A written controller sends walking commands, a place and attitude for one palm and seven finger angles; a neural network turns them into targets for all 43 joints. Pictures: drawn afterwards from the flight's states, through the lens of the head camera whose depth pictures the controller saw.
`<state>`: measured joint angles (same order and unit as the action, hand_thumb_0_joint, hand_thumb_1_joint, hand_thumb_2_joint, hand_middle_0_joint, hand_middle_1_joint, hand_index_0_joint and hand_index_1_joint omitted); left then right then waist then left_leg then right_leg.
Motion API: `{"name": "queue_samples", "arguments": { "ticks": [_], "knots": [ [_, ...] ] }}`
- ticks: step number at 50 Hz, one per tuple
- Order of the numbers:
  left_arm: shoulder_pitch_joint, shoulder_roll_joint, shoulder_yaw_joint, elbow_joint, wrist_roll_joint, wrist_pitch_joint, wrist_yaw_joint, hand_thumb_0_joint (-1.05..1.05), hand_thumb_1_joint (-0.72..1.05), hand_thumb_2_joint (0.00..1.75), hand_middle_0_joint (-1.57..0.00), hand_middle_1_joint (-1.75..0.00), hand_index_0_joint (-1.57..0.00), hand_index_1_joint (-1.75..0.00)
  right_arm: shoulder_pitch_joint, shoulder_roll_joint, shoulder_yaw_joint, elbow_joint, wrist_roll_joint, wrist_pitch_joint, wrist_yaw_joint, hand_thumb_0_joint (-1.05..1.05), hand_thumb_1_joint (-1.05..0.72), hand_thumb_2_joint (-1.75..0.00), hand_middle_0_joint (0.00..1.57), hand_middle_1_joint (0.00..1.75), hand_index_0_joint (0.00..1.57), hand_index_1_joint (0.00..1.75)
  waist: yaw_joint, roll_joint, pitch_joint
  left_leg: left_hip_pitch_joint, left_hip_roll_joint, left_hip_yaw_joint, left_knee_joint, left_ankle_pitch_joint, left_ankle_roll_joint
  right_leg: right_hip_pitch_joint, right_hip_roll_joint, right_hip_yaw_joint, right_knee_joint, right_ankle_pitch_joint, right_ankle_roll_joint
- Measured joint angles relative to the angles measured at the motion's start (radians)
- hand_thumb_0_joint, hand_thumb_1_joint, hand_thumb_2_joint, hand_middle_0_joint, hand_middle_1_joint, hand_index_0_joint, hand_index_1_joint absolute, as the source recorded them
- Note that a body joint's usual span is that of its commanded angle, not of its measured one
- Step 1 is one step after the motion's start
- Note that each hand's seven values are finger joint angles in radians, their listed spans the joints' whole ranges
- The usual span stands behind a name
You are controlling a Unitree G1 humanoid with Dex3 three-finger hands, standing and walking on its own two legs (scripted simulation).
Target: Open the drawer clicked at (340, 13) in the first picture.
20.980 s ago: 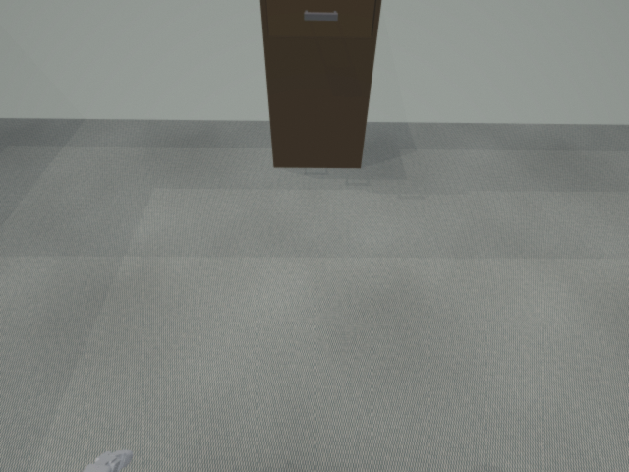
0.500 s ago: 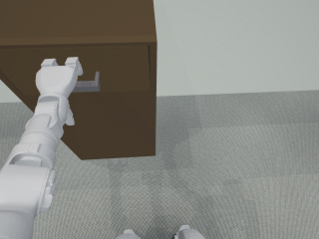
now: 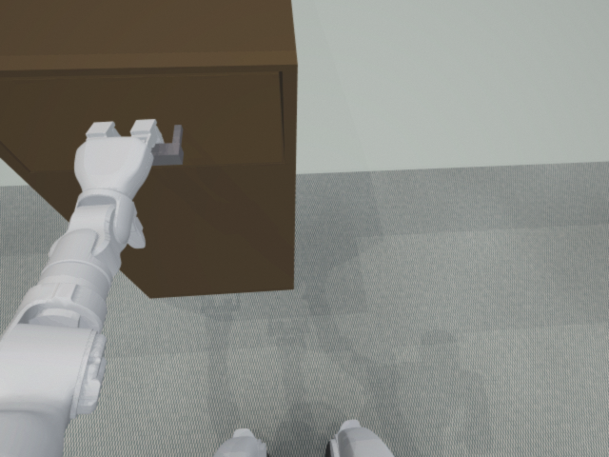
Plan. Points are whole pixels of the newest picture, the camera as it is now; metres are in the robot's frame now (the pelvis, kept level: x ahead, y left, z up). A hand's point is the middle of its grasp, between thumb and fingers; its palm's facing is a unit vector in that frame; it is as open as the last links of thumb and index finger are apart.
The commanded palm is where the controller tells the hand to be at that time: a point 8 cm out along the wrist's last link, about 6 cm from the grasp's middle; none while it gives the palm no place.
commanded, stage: lower the fingers behind the handle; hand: left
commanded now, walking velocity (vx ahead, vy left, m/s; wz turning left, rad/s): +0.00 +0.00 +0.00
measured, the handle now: (137, 144) +0.55 +0.22 +0.03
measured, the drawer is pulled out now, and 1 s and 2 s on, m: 0.00 0.00 0.05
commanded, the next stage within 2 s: close the thumb around the handle in 0.58 s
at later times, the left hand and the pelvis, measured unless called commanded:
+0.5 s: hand (129, 185) +0.49 +0.23 +0.01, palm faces -0.06 -0.01 -1.00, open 13.9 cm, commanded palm +0.47 +0.23 +0.06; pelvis +0.00 +0.00 +0.00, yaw +0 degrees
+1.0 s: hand (130, 182) +0.49 +0.23 +0.01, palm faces -0.08 -0.02 -1.00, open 11.0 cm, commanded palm +0.47 +0.23 +0.06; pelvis +0.00 +0.00 +0.00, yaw +0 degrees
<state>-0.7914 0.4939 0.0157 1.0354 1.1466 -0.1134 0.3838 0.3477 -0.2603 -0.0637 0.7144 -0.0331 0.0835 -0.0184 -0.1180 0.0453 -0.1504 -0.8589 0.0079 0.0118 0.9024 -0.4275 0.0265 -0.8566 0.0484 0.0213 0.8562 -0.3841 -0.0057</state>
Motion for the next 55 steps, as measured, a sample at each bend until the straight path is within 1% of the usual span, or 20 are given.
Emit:
{"name": "queue_samples", "arguments": {
  "ticks": [2,5,7,10,13,17,21,24,28,31,38,41,45,50,55],
  "knots": [
    [-0.012,0.000,-0.001,0.017,0.001,0.028,0.015,0.00,-0.49,0.30,-0.31,-1.20,-0.30,-1.19,-0.010,0.002,0.001,0.008,-0.001,0.001,0.003,0.00,-0.91,-0.90,0.20,0.30,0.20,0.30,-0.001,0.000,-0.003,-0.010,0.000,-0.003,0.009,-0.003,-0.001,-0.008,0.000,-0.003,0.008,-0.004,-0.001],
    [-0.035,-0.008,-0.033,0.046,-0.002,0.066,0.020,0.00,-0.49,0.30,-0.31,-1.20,-0.31,-1.19,-0.019,0.006,0.004,0.012,0.003,0.002,0.006,0.00,-0.91,-0.90,0.20,0.30,0.20,0.30,-0.004,0.003,-0.003,-0.013,-0.001,-0.011,0.012,-0.003,-0.003,-0.008,-0.001,-0.011,0.008,-0.004,-0.003],
    [-0.051,-0.012,-0.037,0.068,-0.010,0.089,0.006,0.00,-0.49,0.30,-0.31,-1.20,-0.31,-1.19,-0.027,0.008,0.011,0.011,0.006,0.003,0.004,0.00,-0.91,-0.89,0.20,0.30,0.20,0.30,-0.009,0.003,0.000,-0.007,0.000,-0.012,0.008,0.000,-0.003,-0.001,0.000,-0.012,0.003,-0.002,-0.003],
    [-0.065,-0.005,-0.035,0.090,-0.023,0.102,-0.020,0.00,-0.49,0.30,-0.31,-1.21,-0.31,-1.20,-0.031,0.011,0.024,0.000,0.012,0.008,-0.004,0.00,-0.91,-0.89,0.20,0.30,0.20,0.30,-0.019,-0.001,0.001,0.003,0.001,-0.010,-0.003,0.004,-0.003,0.007,0.002,-0.010,-0.006,0.003,-0.004],
    [-0.075,0.011,-0.037,0.099,-0.028,0.094,-0.056,0.00,-0.49,0.30,-0.31,-1.21,-0.31,-1.20,-0.026,0.012,0.030,-0.013,0.016,0.006,-0.013,0.00,-0.91,-0.89,0.20,0.30,0.20,0.30,-0.027,-0.002,0.004,0.007,0.003,-0.010,-0.008,0.007,-0.004,0.010,0.003,-0.009,-0.011,0.006,-0.005],
    [-0.062,0.034,-0.024,0.078,-0.029,0.055,-0.081,0.00,-0.49,0.30,-0.31,-1.21,-0.32,-1.20,-0.011,0.007,0.032,-0.024,0.016,0.006,-0.022,0.00,-0.91,-0.89,0.20,0.30,0.20,0.30,-0.027,-0.002,0.005,0.003,0.006,-0.006,-0.004,0.005,-0.005,0.004,0.006,-0.005,-0.007,0.006,-0.005],
    [-0.045,0.047,-0.015,0.052,-0.029,0.013,-0.080,0.00,-0.49,0.30,-0.30,-1.21,-0.32,-1.20,0.002,0.001,0.028,-0.021,0.015,0.007,-0.025,0.00,-0.91,-0.89,0.20,0.30,0.20,0.30,-0.021,-0.002,0.003,-0.010,0.006,-0.004,0.008,-0.001,-0.004,-0.009,0.007,-0.004,0.005,0.002,-0.004],
    [-0.038,0.049,-0.012,0.039,-0.026,-0.003,-0.065,0.00,-0.49,0.30,-0.30,-1.21,-0.32,-1.20,0.008,-0.002,0.023,-0.015,0.013,0.007,-0.023,0.00,-0.91,-0.89,0.20,0.30,0.20,0.30,-0.017,-0.001,0.001,-0.024,0.006,-0.005,0.019,-0.005,-0.002,-0.022,0.006,-0.005,0.015,-0.002,-0.003],
    [-0.041,0.038,-0.017,0.037,-0.022,0.004,-0.036,0.00,-0.49,0.30,-0.29,-1.21,-0.32,-1.20,0.008,-0.002,0.017,-0.006,0.011,0.007,-0.017,0.00,-0.91,-0.89,0.20,0.30,0.20,0.30,-0.014,0.001,-0.002,-0.037,0.003,-0.007,0.030,-0.009,0.000,-0.033,0.003,-0.007,0.024,-0.006,-0.001],
    [-0.046,0.029,-0.021,0.042,-0.023,0.021,-0.023,0.00,-0.49,0.30,-0.30,-1.21,-0.32,-1.20,0.004,0.000,0.018,-0.002,0.011,0.010,-0.012,0.00,-0.91,-0.89,0.20,0.30,0.20,0.30,-0.014,0.001,-0.003,-0.039,0.002,-0.007,0.031,-0.009,0.001,-0.034,0.002,-0.007,0.023,-0.006,0.000],
    [-0.073,0.012,-0.040,0.080,-0.025,0.070,-0.025,0.00,-0.48,0.31,-0.30,-1.21,-0.32,-1.20,-0.007,0.007,0.027,-0.006,0.014,0.014,-0.009,0.00,-0.91,-0.89,0.20,0.30,0.20,0.30,-0.024,0.002,0.000,-0.025,0.000,-0.008,0.018,-0.002,0.004,-0.017,0.000,-0.008,0.006,0.002,0.003],
    [-0.081,0.014,-0.043,0.089,-0.027,0.077,-0.038,0.00,-0.42,0.33,-0.31,-1.22,-0.32,-1.20,-0.008,0.008,0.032,-0.012,0.016,0.015,-0.013,0.00,-0.91,-0.89,0.20,0.30,0.20,0.30,-0.028,0.001,0.003,-0.019,-0.001,-0.007,0.012,0.001,0.005,-0.011,-0.001,-0.007,0.000,0.005,0.004],
    [-0.083,0.019,-0.041,0.089,-0.030,0.069,-0.055,0.00,-0.28,0.39,-0.32,-1.23,-0.33,-1.22,-0.003,0.008,0.033,-0.017,0.015,0.014,-0.015,0.00,-0.91,-0.89,0.20,0.30,0.20,0.30,-0.030,0.001,0.004,-0.017,-0.001,-0.005,0.010,0.002,0.006,-0.009,-0.001,-0.005,-0.003,0.007,0.006],
    [-0.065,0.030,-0.027,0.069,-0.030,0.039,-0.064,0.00,-0.05,0.49,-0.32,-1.25,-0.35,-1.24,0.005,0.006,0.032,-0.018,0.013,0.016,-0.018,0.00,-0.90,-0.89,0.20,0.30,0.20,0.30,-0.028,0.000,-0.001,-0.017,0.001,-0.001,0.014,-0.002,0.008,-0.011,0.001,0.000,0.000,0.005,0.007],
    [-0.055,0.027,-0.032,0.052,-0.026,0.033,-0.050,0.00,0.21,0.60,-0.33,-1.28,-0.37,-1.27,0.012,0.005,0.024,-0.014,0.011,0.016,-0.014,0.00,-0.91,-0.89,0.20,0.30,0.20,0.30,-0.022,0.001,-0.001,-0.023,0.001,-0.001,0.021,-0.007,0.008,-0.016,0.001,-0.001,0.005,0.001,0.008]
  ]
}}
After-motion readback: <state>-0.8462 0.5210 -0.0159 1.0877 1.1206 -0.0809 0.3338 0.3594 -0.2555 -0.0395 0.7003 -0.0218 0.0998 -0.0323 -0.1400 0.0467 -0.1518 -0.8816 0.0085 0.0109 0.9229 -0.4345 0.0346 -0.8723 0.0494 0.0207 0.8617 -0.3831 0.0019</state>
